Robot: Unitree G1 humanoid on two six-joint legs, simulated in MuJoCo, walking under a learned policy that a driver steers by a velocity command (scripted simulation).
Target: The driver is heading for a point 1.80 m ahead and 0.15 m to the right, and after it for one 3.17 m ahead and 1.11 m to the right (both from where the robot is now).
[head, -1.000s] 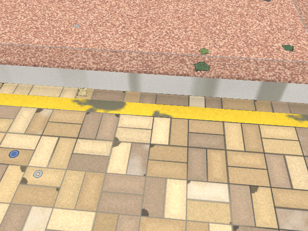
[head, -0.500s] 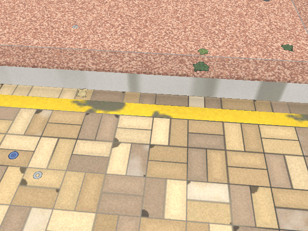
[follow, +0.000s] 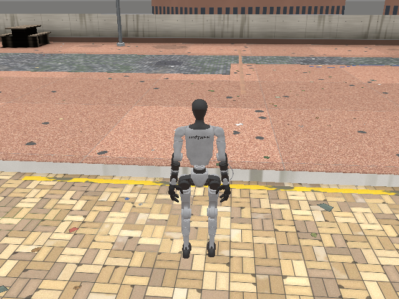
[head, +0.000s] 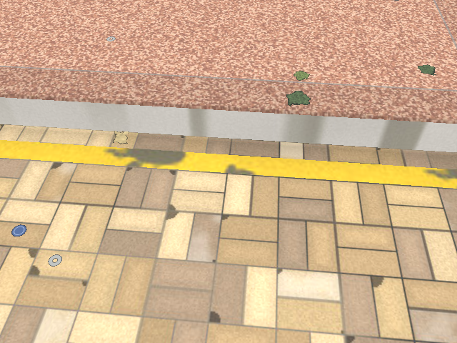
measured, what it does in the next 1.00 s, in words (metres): walks ahead: right foot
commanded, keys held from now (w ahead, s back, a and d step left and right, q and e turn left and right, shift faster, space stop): no key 0.02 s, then w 0.98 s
